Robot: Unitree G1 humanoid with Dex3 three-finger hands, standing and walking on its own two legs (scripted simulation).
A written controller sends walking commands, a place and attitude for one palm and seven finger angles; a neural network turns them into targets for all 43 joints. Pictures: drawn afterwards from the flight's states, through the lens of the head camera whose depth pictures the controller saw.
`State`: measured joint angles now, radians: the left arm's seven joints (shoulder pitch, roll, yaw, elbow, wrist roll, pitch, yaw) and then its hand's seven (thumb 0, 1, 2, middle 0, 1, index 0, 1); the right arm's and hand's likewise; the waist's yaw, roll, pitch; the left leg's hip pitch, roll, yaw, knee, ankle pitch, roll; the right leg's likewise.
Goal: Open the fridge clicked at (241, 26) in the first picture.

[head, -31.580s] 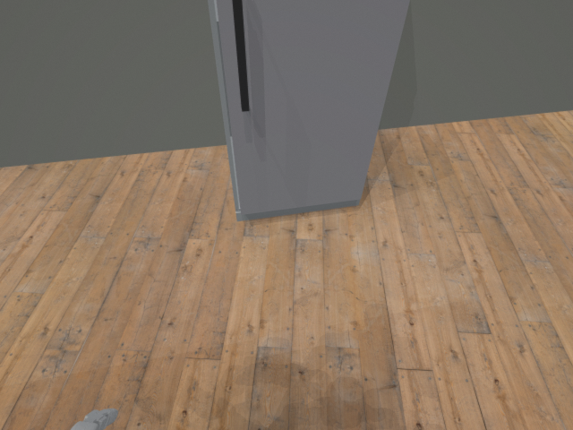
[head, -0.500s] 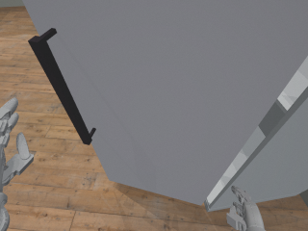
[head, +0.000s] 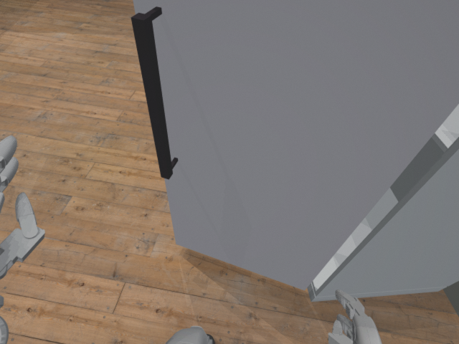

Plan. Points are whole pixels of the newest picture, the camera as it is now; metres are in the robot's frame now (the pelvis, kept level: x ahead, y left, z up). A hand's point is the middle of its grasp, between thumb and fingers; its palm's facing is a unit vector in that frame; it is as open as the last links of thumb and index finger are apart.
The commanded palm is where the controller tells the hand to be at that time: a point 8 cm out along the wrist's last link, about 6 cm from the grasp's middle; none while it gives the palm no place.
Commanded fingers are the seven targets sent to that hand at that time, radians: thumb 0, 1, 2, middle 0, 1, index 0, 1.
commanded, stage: step back with the hand held close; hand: left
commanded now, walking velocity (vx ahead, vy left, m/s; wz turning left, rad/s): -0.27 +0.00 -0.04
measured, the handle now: (162, 109) +0.54 +0.22 +0.09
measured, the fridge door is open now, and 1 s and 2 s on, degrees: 66 66 66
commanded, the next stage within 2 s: stop stepping back and stand still in 0.28 s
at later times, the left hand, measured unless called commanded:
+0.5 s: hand out of the picture +0.09 +0.31 +0.20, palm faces +0.36 -0.84 -0.41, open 7.5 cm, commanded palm +0.04 +0.36 +0.19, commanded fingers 0.00 0.90 0.90 -0.20 -0.30 -0.20 -0.30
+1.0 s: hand out of the picture -0.01 +0.42 +0.20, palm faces +0.47 -0.78 -0.41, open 7.4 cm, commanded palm -0.05 +0.43 +0.19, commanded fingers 0.00 0.90 0.90 -0.20 -0.30 -0.20 -0.30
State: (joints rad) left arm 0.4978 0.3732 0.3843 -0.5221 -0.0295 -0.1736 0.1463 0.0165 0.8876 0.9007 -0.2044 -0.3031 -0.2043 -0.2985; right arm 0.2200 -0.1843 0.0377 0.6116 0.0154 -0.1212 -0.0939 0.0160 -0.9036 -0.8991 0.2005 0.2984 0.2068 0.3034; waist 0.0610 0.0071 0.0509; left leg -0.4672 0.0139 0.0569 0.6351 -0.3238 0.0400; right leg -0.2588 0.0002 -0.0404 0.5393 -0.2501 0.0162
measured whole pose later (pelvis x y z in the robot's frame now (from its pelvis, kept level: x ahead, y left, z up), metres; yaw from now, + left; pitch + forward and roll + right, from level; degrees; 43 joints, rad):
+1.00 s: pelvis -0.22 +0.14 +0.00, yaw -5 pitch -1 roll -1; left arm 0.46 0.51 0.50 -0.46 -0.04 -0.21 0.13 0.01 0.88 0.90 -0.21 -0.30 -0.21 -0.30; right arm 0.30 -0.17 0.00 0.71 0.00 -0.05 -0.05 0.02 -0.90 -0.90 0.20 0.30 0.21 0.30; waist 0.03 -0.09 -0.08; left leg -0.54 0.04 0.03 1.18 -0.42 0.01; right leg -0.21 0.06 -0.10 0.53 -0.32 -0.10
